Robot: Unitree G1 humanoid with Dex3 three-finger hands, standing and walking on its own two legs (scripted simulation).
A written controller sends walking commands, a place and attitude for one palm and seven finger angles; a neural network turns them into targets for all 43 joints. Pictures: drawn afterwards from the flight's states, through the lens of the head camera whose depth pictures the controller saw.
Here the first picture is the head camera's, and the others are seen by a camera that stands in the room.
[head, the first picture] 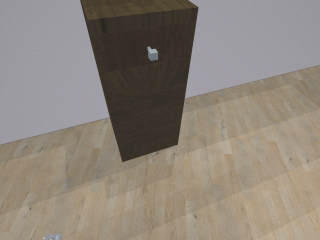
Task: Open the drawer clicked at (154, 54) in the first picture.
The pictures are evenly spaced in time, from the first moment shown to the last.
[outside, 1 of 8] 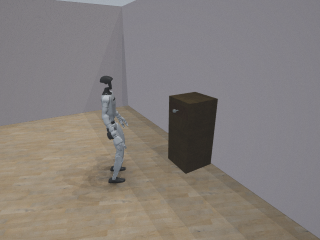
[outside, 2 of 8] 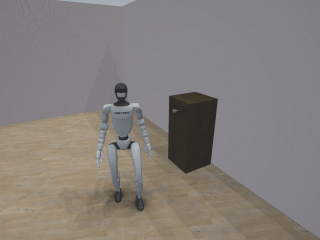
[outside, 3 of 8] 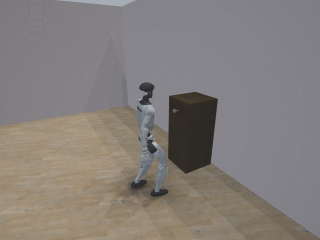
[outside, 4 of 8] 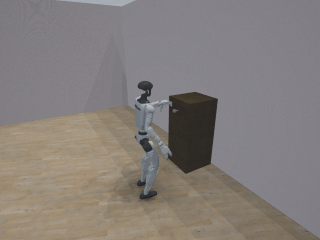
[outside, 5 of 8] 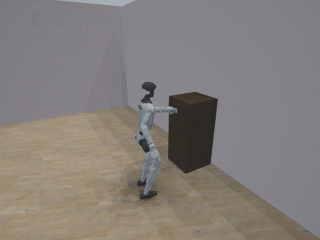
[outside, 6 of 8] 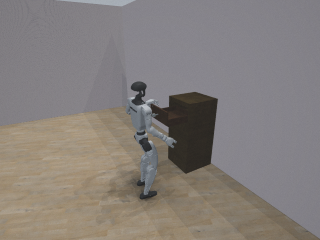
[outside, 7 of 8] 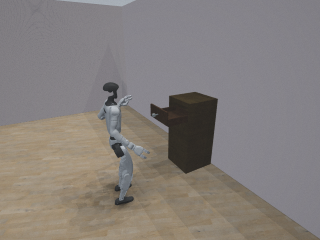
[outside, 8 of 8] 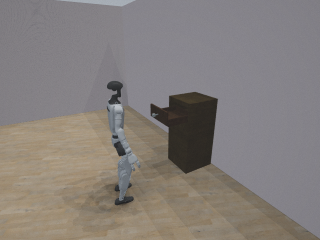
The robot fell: no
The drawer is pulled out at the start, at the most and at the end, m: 0.00 0.30 0.30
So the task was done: yes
